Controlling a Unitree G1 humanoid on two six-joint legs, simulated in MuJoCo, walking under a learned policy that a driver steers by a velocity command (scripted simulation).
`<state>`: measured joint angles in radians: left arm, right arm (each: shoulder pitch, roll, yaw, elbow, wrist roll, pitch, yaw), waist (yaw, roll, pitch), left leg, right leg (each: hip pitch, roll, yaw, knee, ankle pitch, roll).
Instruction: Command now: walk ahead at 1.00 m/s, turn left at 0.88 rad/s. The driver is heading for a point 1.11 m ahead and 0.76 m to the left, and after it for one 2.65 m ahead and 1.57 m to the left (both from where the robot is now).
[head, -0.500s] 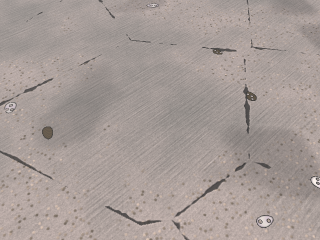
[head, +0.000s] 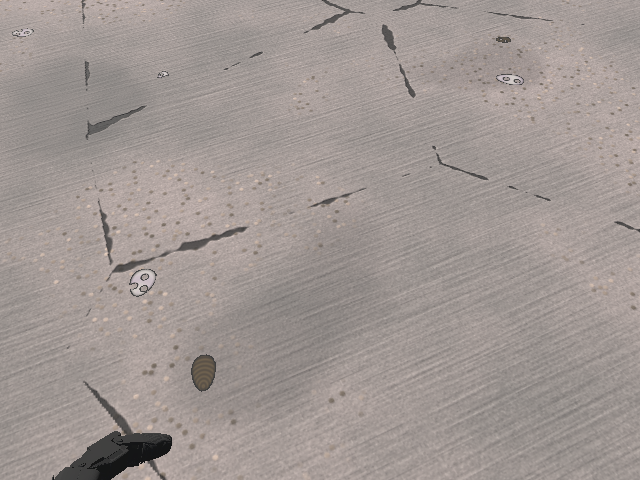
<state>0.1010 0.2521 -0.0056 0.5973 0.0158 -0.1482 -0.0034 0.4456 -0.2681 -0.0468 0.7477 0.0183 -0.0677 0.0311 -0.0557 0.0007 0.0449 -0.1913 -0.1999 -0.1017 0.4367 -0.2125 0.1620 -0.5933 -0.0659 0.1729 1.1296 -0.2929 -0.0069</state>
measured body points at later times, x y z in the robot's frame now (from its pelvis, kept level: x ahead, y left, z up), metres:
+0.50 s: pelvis +0.45 -0.03 -0.01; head +0.46 -0.01 +0.44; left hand +0.28 +0.22 -0.13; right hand +0.78 -0.14 -0.06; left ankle +0.51 +0.14 -0.64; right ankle +0.41 -0.18 -0.74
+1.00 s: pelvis +0.83 +0.22 +0.00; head +0.83 +0.25 +0.45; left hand +0.80 +0.57 -0.03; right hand +1.06 +0.07 -0.11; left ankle +0.70 +0.19 -0.74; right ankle +1.13 +0.28 -0.68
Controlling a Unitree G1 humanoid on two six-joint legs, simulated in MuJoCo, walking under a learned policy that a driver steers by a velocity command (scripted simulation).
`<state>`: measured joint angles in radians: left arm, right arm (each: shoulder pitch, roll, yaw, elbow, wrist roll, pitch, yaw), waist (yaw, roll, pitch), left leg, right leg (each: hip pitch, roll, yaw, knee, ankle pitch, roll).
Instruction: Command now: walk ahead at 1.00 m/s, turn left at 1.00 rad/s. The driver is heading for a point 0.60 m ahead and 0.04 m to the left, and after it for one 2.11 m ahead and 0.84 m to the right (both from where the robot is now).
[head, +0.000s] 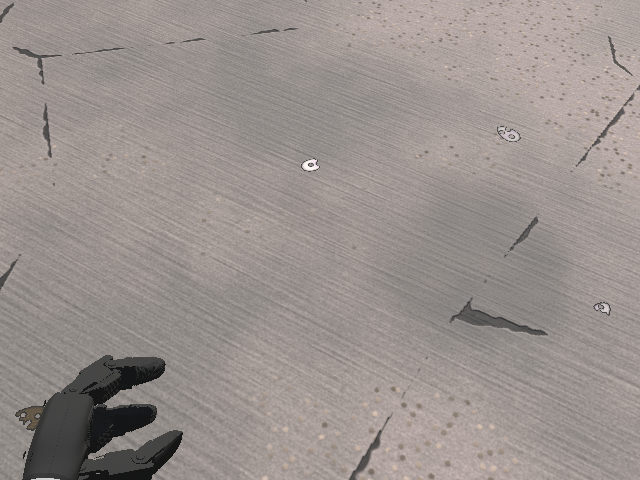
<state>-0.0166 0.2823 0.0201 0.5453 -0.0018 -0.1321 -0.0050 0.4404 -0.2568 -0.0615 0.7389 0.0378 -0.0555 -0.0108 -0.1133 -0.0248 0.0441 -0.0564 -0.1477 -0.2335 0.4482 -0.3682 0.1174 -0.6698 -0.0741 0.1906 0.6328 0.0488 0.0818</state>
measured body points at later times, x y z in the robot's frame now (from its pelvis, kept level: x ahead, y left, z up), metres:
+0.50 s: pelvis +0.41 -0.01 -0.02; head +0.43 +0.02 +0.43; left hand +0.23 +0.21 -0.15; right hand +0.75 -0.09 -0.05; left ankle +0.58 +0.19 -0.69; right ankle +0.27 -0.21 -0.74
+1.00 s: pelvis +0.82 +0.17 -0.03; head +0.84 +0.17 +0.42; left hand +0.94 +0.46 -0.12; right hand +0.91 -0.09 -0.15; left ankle +0.62 +0.20 -0.70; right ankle +1.01 +0.17 -0.73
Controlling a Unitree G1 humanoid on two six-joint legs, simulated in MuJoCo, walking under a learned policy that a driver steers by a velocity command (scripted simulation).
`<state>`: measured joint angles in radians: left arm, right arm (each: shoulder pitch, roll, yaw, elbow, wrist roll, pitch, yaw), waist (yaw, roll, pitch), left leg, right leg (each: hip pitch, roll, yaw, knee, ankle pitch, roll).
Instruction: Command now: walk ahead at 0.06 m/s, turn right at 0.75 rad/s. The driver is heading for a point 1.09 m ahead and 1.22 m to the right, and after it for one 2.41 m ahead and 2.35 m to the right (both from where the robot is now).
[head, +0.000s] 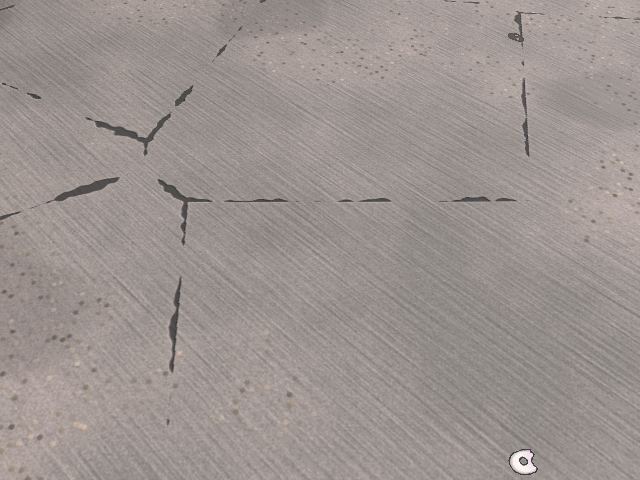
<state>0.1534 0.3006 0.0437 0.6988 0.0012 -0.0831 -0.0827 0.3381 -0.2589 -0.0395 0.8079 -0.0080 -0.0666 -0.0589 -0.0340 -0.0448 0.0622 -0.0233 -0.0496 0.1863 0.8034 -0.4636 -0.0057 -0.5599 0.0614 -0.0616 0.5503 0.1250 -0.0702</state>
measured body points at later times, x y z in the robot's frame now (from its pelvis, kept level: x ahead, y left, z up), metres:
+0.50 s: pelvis +0.14 +0.07 +0.04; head +0.14 +0.08 +0.49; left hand +0.45 +0.22 -0.02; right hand +0.05 -0.23 -0.06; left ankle +0.19 +0.19 -0.70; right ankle +0.14 -0.07 -0.60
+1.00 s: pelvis +0.29 -0.18 -0.01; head +0.31 -0.22 +0.43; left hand +0.61 -0.20 -0.09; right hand +0.05 -0.35 -0.14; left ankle +0.28 +0.13 -0.58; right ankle +0.28 -0.28 -0.70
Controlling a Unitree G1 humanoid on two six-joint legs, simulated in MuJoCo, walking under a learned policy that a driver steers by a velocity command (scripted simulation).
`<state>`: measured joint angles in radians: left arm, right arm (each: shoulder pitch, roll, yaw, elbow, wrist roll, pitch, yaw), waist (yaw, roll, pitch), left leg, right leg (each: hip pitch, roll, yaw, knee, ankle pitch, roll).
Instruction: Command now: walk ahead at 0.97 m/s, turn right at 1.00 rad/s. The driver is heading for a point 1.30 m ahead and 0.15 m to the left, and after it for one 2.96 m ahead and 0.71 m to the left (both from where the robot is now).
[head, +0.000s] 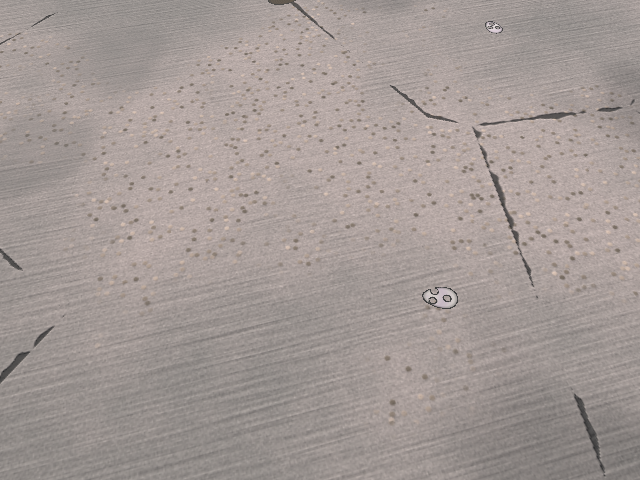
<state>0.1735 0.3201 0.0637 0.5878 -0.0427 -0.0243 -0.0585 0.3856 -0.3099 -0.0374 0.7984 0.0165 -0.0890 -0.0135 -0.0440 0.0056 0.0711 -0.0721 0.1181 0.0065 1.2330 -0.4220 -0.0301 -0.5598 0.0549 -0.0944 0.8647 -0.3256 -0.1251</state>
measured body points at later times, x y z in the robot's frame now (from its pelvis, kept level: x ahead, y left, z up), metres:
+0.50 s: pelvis +0.47 +0.00 +0.03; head +0.49 -0.01 +0.48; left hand +0.63 +0.24 -0.08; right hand +0.51 -0.29 -0.07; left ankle +0.56 +0.07 -0.69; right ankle +0.28 -0.08 -0.57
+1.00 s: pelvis +0.91 -0.08 +0.04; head +0.93 -0.07 +0.49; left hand +0.95 +0.23 -0.06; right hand +1.10 -0.33 -0.05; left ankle +0.85 +0.02 -0.58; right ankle +0.93 -0.22 -0.69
